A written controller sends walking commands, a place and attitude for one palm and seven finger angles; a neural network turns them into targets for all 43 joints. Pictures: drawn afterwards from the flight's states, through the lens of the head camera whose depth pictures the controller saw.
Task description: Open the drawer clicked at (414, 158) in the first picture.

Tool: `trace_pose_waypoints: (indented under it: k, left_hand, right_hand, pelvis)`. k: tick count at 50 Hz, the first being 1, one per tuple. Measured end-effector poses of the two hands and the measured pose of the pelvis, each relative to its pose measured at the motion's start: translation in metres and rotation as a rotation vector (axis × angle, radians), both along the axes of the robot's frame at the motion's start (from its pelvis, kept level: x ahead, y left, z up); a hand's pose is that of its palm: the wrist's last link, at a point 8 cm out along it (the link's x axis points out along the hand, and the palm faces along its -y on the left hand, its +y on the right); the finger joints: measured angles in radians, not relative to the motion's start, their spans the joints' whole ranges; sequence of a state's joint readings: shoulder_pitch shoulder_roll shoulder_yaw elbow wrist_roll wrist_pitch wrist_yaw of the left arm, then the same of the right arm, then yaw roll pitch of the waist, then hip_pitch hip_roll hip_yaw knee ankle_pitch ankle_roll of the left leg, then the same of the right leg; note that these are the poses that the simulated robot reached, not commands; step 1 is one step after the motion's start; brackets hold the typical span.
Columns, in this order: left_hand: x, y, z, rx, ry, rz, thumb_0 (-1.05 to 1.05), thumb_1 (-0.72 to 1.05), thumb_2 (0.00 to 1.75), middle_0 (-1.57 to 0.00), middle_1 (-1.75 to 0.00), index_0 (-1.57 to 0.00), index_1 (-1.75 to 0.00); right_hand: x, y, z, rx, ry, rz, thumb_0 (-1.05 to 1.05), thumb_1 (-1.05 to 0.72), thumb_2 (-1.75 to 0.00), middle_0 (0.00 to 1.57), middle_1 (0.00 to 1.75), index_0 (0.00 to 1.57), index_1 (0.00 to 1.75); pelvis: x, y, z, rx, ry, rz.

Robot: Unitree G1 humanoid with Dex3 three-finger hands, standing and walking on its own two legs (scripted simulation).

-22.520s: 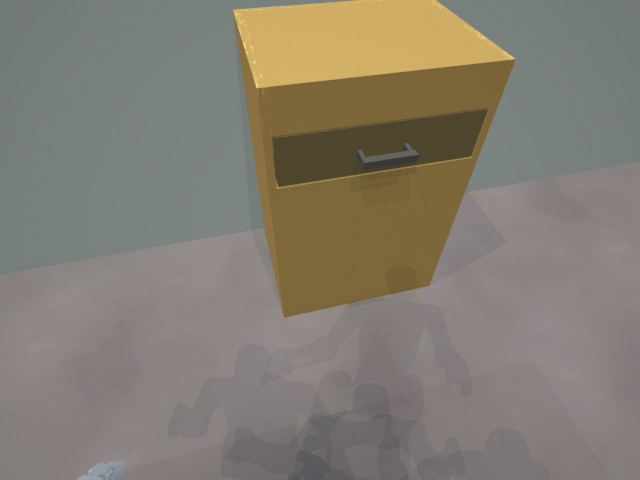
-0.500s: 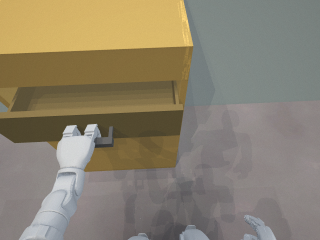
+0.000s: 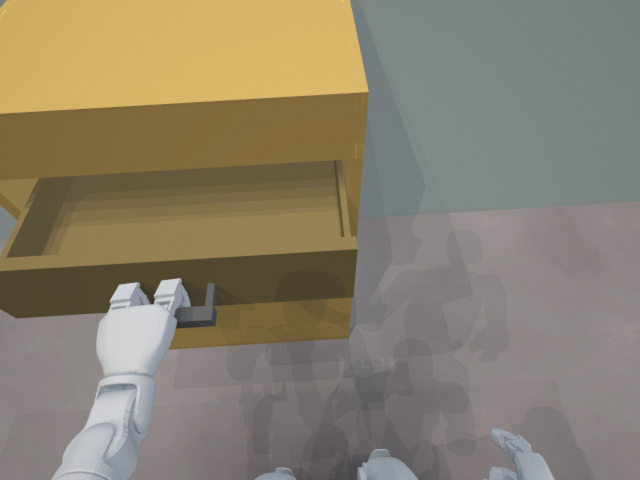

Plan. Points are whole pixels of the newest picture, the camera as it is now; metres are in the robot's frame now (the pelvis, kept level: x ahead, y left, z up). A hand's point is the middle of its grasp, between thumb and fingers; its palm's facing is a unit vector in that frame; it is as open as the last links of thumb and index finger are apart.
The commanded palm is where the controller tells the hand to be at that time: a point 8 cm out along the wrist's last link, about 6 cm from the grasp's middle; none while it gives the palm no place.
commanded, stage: pull the drawer open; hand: left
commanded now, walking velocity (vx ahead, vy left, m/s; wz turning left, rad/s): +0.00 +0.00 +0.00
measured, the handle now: (166, 305) +0.34 +0.23 -0.02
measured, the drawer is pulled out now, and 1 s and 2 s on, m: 0.16 0.28 0.30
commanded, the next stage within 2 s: open the thumb to release the handle in 1.78 s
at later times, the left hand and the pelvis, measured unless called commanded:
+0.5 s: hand (149, 396) +0.23 +0.23 -0.04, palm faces -0.02 -0.04 -1.00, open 5.5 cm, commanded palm +0.20 +0.24 +0.01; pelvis +0.00 -0.01 +0.00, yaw +1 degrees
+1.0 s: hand (140, 445) +0.17 +0.23 -0.04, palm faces -0.04 -0.07 -1.00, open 5.6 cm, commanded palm +0.14 +0.24 +0.01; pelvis +0.00 -0.02 -0.01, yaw +0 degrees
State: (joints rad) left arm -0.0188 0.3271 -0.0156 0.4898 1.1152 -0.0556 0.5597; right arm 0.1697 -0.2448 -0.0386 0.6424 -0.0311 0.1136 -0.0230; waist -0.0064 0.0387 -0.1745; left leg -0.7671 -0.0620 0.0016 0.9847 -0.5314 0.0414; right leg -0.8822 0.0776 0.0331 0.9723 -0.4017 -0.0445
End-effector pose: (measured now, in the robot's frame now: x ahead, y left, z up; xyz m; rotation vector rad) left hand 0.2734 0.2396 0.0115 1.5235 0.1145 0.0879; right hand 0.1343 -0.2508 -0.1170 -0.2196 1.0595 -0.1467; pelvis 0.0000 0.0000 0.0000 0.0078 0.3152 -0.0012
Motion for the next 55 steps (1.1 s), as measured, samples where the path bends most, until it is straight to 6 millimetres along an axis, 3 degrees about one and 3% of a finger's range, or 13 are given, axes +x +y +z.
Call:
trace_pose_waypoints:
  k: [24, 55]
  left_hand:
    - [-0.063, -0.009, 0.000, 0.005, 0.003, 0.043, 0.01, 0.72, 0.82, -0.37, -1.34, -0.41, -1.35]
    - [-0.131, -0.014, 0.003, -0.022, 0.033, 0.042, 0.02, 0.72, 0.78, -0.37, -1.34, -0.41, -1.35]
  right_hand:
    - [0.049, 0.010, 0.011, 0.032, -0.170, 0.083, 0.01, -0.90, -0.90, 0.20, 0.30, 0.20, 0.30]
    - [0.064, 0.008, 0.006, 0.030, -0.202, 0.132, 0.01, -0.90, -0.90, 0.20, 0.30, 0.20, 0.30]
  pelvis:
    - [-0.005, -0.010, -0.004, 0.012, -0.034, 0.010]
    - [-0.005, -0.018, -0.014, 0.027, -0.023, -0.001]
